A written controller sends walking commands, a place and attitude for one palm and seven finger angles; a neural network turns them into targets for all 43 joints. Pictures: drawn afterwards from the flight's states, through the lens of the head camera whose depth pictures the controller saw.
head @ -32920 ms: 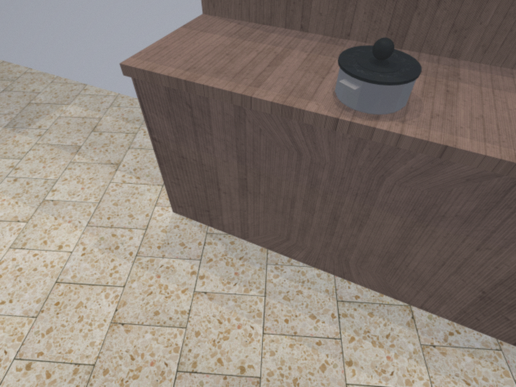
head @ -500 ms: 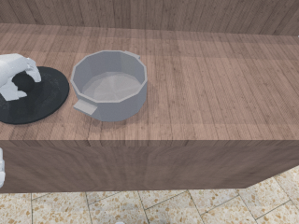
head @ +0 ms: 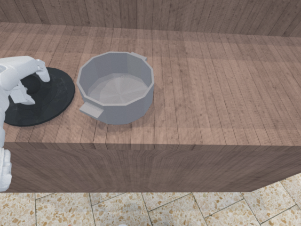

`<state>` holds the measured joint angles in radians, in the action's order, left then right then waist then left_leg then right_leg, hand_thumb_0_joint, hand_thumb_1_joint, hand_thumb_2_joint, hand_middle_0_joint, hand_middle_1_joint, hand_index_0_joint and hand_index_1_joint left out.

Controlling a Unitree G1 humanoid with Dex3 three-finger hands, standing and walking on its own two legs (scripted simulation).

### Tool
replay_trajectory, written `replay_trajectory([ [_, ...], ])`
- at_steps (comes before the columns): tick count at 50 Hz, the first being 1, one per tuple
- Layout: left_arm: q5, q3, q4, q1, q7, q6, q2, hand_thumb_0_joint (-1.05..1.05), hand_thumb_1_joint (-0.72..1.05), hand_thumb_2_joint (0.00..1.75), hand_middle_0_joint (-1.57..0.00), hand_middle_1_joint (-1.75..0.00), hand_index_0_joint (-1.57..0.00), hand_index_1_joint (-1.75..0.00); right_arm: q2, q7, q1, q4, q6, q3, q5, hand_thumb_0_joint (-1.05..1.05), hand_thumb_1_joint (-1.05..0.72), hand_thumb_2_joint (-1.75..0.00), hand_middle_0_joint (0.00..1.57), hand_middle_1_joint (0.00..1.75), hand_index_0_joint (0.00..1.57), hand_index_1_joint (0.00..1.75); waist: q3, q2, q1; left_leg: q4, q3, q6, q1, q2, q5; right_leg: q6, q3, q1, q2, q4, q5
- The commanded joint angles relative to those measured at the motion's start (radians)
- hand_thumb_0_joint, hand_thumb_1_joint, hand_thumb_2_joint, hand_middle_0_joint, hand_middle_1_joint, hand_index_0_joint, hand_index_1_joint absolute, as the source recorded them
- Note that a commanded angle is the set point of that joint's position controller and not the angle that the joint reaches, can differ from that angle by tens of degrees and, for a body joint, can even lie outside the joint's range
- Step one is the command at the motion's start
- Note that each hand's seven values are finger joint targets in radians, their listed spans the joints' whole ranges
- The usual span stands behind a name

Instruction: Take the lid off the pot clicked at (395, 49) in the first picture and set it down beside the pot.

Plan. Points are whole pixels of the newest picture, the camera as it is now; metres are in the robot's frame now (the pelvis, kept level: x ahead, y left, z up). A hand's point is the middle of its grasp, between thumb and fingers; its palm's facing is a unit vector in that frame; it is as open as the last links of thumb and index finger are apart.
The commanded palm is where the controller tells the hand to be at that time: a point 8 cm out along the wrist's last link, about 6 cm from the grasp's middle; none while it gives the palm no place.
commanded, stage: open the fingers wide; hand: left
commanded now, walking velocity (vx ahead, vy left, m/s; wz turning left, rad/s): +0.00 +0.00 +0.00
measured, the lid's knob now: (29, 84) +0.47 +0.31 +0.09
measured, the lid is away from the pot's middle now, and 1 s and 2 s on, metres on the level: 0.23 0.23 0.23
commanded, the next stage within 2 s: raise the empty hand in 0.28 s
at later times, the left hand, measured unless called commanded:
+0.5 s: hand (20, 86) +0.44 +0.32 +0.11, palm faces -0.39 -0.11 -0.91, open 11.0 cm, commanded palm +0.46 +0.31 +0.18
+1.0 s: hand (6, 68) +0.45 +0.32 +0.16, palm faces -0.34 -0.10 -0.94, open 11.0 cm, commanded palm +0.46 +0.31 +0.23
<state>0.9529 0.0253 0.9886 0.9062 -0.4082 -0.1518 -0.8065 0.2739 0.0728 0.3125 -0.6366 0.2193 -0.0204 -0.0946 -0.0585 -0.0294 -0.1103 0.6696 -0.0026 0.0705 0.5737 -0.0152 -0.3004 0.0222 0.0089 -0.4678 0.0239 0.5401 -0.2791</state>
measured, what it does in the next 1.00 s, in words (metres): stands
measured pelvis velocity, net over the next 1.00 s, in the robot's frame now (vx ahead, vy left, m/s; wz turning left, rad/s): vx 0.00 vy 0.00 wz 0.01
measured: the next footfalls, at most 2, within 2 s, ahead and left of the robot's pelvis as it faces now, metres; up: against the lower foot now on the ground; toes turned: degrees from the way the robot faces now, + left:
none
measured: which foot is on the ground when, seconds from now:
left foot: down 0.00-1.00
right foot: down 0.00-1.00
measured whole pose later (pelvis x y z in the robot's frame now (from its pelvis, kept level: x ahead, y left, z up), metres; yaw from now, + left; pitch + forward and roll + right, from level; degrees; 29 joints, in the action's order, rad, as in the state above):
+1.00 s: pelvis +0.00 +0.00 +0.01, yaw +1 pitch +10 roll -3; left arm 0.93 0.03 0.95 0.99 -0.47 -0.11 -0.85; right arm 0.28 0.07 0.31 -0.63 0.21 -0.02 -0.10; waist -0.06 -0.03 -0.11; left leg 0.61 -0.01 0.08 0.51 -0.03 -0.27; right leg 0.03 0.00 -0.39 0.03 0.47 -0.25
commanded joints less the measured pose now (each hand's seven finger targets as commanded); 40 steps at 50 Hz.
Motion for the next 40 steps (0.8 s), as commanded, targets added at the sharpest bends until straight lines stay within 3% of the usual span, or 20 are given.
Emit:
replay_trajectory([
  [1, -0.011, -0.112, -0.151, 0.439, 0.040, -0.002, -0.339, 0.00, -0.04, 0.71, -0.37, -0.81, -0.37, -0.81, 0.188, 0.013, 0.070, 0.076, -0.021, 0.067, 0.010, 0.00, -0.90, -0.90, 0.20, 0.30, 0.20, 0.30, -0.401, -0.094, -0.009, -0.051, -0.046, 0.013, -0.418, -0.012, 0.412, -0.063, -0.074, -0.020, -0.100, -0.044, 0.210],
  [4, -0.013, -0.071, -0.154, 0.461, 0.033, 0.004, -0.301, 0.00, -0.05, 0.72, -0.38, -0.80, -0.38, -0.80, 0.192, 0.011, 0.067, 0.075, -0.023, 0.069, 0.008, 0.00, -0.90, -0.90, 0.20, 0.30, 0.20, 0.30, -0.368, -0.115, -0.014, -0.062, -0.040, 0.012, -0.411, -0.010, 0.393, -0.067, -0.076, -0.041, -0.098, -0.051, 0.197],
  [7, -0.002, -0.104, -0.203, 0.459, 0.041, -0.006, -0.337, 0.00, -0.05, 0.73, -0.38, -0.80, -0.38, -0.80, 0.187, 0.009, 0.078, 0.076, -0.023, 0.075, 0.012, 0.00, -0.90, -0.90, 0.20, 0.30, 0.20, 0.30, -0.421, -0.160, -0.007, -0.045, -0.048, 0.008, -0.476, -0.006, 0.484, -0.066, -0.076, -0.040, -0.103, -0.045, 0.219],
  [9, -0.009, -0.146, -0.186, 0.402, 0.040, -0.018, -0.368, 0.00, -0.05, 0.73, -0.38, -0.80, -0.38, -0.80, 0.187, 0.010, 0.077, 0.082, -0.020, 0.075, 0.013, 0.00, -0.90, -0.90, 0.20, 0.30, 0.20, 0.30, -0.443, -0.127, 0.001, -0.037, -0.048, 0.008, -0.474, -0.004, 0.552, -0.065, -0.075, -0.016, -0.103, -0.039, 0.259],
  [11, -0.019, -0.133, -0.106, 0.349, 0.032, -0.009, -0.343, 0.00, -0.05, 0.73, -0.38, -0.80, -0.38, -0.80, 0.185, 0.006, 0.072, 0.082, -0.013, 0.071, 0.011, 0.00, -0.90, -0.90, 0.20, 0.30, 0.20, 0.30, -0.380, -0.070, -0.002, -0.041, -0.034, 0.014, -0.394, -0.014, 0.469, -0.059, -0.074, -0.008, -0.102, -0.041, 0.245],
  [12, -0.024, -0.107, -0.108, 0.371, 0.026, -0.003, -0.324, 0.00, -0.05, 0.73, -0.38, -0.79, -0.38, -0.79, 0.191, 0.003, 0.066, 0.077, -0.011, 0.071, 0.008, 0.00, -0.90, -0.90, 0.20, 0.30, 0.20, 0.30, -0.352, -0.077, -0.006, -0.049, -0.029, 0.014, -0.372, -0.010, 0.431, -0.060, -0.074, -0.016, -0.100, -0.045, 0.236],
  [13, -0.020, -0.118, -0.143, 0.395, 0.026, 0.000, -0.341, 0.00, -0.06, 0.74, -0.39, -0.79, -0.39, -0.79, 0.191, 0.003, 0.064, 0.082, -0.008, 0.074, 0.007, 0.00, -0.90, -0.90, 0.20, 0.30, 0.20, 0.30, -0.369, -0.080, -0.003, -0.056, -0.031, 0.014, -0.381, -0.009, 0.412, -0.060, -0.074, -0.012, -0.098, -0.048, 0.222],
  [15, -0.006, -0.094, -0.214, 0.453, 0.032, -0.007, -0.329, 0.00, -0.06, 0.74, -0.39, -0.78, -0.39, -0.78, 0.191, 0.000, 0.061, 0.086, -0.004, 0.076, 0.010, 0.00, -0.90, -0.90, 0.20, 0.30, 0.20, 0.30, -0.379, -0.159, -0.006, -0.054, -0.045, 0.006, -0.444, -0.004, 0.464, -0.067, -0.080, -0.049, -0.102, -0.048, 0.205],
  [16, -0.001, -0.091, -0.275, 0.479, 0.034, -0.014, -0.324, 0.00, -0.06, 0.74, -0.39, -0.78, -0.39, -0.78, 0.185, 0.001, 0.063, 0.089, -0.006, 0.079, 0.012, 0.00, -0.90, -0.90, 0.20, 0.30, 0.20, 0.30, -0.425, -0.203, -0.006, -0.049, -0.058, 0.002, -0.506, -0.001, 0.515, -0.067, -0.080, -0.059, -0.104, -0.050, 0.206],
  [17, -0.003, -0.090, -0.261, 0.449, 0.034, -0.018, -0.313, 0.00, -0.06, 0.74, -0.39, -0.79, -0.39, -0.79, 0.181, 0.003, 0.064, 0.089, -0.008, 0.079, 0.014, 0.00, -0.90, -0.90, 0.20, 0.30, 0.20, 0.30, -0.418, -0.197, -0.008, -0.040, -0.057, 0.002, -0.517, 0.000, 0.537, -0.066, -0.082, -0.070, -0.107, -0.050, 0.206],
  [19, -0.017, -0.156, -0.273, 0.417, 0.035, -0.031, -0.378, 0.00, -0.06, 0.74, -0.39, -0.79, -0.39, -0.79, 0.185, 0.008, 0.063, 0.093, -0.008, 0.079, 0.017, 0.00, -0.90, -0.90, 0.20, 0.30, 0.20, 0.30, -0.463, -0.168, 0.003, -0.035, -0.057, 0.007, -0.516, -0.001, 0.570, -0.064, -0.075, -0.026, -0.103, -0.049, 0.244],
  [21, -0.033, -0.184, -0.261, 0.420, 0.037, -0.023, -0.399, 0.00, -0.06, 0.74, -0.39, -0.79, -0.39, -0.79, 0.183, 0.010, 0.063, 0.093, -0.006, 0.078, 0.017, 0.00, -0.90, -0.90, 0.20, 0.30, 0.20, 0.30, -0.476, -0.122, 0.002, -0.046, -0.049, 0.018, -0.485, -0.008, 0.534, -0.057, -0.071, 0.020, -0.100, -0.051, 0.265],
  [25, -0.024, -0.108, -0.176, 0.423, 0.034, 0.006, -0.329, 0.00, -0.06, 0.74, -0.39, -0.79, -0.39, -0.79, 0.186, 0.004, 0.046, 0.080, -0.011, 0.071, 0.009, 0.00, -0.90, -0.90, 0.20, 0.30, 0.20, 0.30, -0.336, -0.127, -0.008, -0.071, -0.044, 0.012, -0.430, -0.006, 0.415, -0.065, -0.084, -0.040, -0.099, -0.069, 0.187],
  [27, -0.018, -0.078, -0.181, 0.450, 0.028, 0.019, -0.307, 0.00, -0.06, 0.74, -0.39, -0.79, -0.39, -0.79, 0.186, 0.001, 0.039, 0.081, -0.015, 0.068, 0.003, 0.00, -0.90, -0.90, 0.20, 0.30, 0.20, 0.30, -0.312, -0.128, -0.006, -0.082, -0.047, 0.011, -0.419, -0.006, 0.361, -0.068, -0.083, -0.045, -0.098, -0.076, 0.161],
  [30, -0.016, -0.080, -0.274, 0.506, 0.019, 0.020, -0.328, 0.00, -0.06, 0.74, -0.39, -0.79, -0.39, -0.79, 0.184, 0.002, 0.033, 0.096, -0.014, 0.069, 0.006, 0.00, -0.90, -0.90, 0.20, 0.30, 0.20, 0.30, -0.400, -0.146, -0.005, -0.082, -0.050, 0.015, -0.468, -0.012, 0.402, -0.067, -0.075, 0.003, -0.095, -0.078, 0.196],
  [31, -0.018, -0.049, -0.278, 0.521, 0.012, 0.022, -0.288, 0.00, -0.06, 0.74, -0.39, -0.79, -0.39, -0.79, 0.179, 0.007, 0.033, 0.097, -0.017, 0.069, 0.007, 0.00, -0.90, -0.90, 0.20, 0.30, 0.20, 0.30, -0.408, -0.158, -0.013, -0.079, -0.054, 0.016, -0.498, -0.014, 0.409, -0.064, -0.076, -0.018, -0.097, -0.084, 0.192],
  [33, -0.032, -0.066, -0.239, 0.498, 0.000, 0.027, -0.303, 0.00, -0.06, 0.74, -0.39, -0.79, -0.39, -0.79, 0.182, 0.008, 0.039, 0.089, -0.020, 0.067, 0.005, 0.00, -0.90, -0.90, 0.20, 0.30, 0.20, 0.30, -0.382, -0.105, -0.013, -0.087, -0.055, 0.018, -0.475, -0.012, 0.377, -0.060, -0.080, -0.015, -0.096, -0.090, 0.183],
  [35, -0.039, -0.079, -0.227, 0.515, -0.007, 0.029, -0.325, 0.00, -0.06, 0.74, -0.39, -0.79, -0.39, -0.79, 0.186, 0.008, 0.039, 0.085, -0.021, 0.065, 0.007, 0.00, -0.90, -0.90, 0.20, 0.30, 0.20, 0.30, -0.376, -0.093, -0.012, -0.095, -0.053, 0.020, -0.458, -0.014, 0.355, -0.062, -0.081, 0.003, -0.096, -0.090, 0.183],
  [38, -0.034, -0.048, -0.145, 0.516, -0.015, 0.047, -0.303, 0.00, -0.06, 0.74, -0.39, -0.79, -0.39, -0.79, 0.189, 0.009, 0.038, 0.076, -0.024, 0.057, 0.000, 0.00, -0.90, -0.90, 0.20, 0.30, 0.20, 0.30, -0.296, -0.050, -0.013, -0.117, -0.047, 0.018, -0.386, -0.019, 0.256, -0.062, -0.084, -0.005, -0.095, -0.099, 0.146],
  [40, -0.014, -0.058, -0.164, 0.550, -0.010, 0.048, -0.337, 0.00, -0.06, 0.74, -0.39, -0.79, -0.39, -0.79, 0.190, 0.008, 0.035, 0.082, -0.026, 0.058, 0.004, 0.00, -0.90, -0.90, 0.20, 0.30, 0.20, 0.30, -0.318, -0.080, -0.008, -0.115, -0.038, 0.020, -0.385, -0.024, 0.260, -0.066, -0.077, 0.027, -0.092, -0.097, 0.158],
])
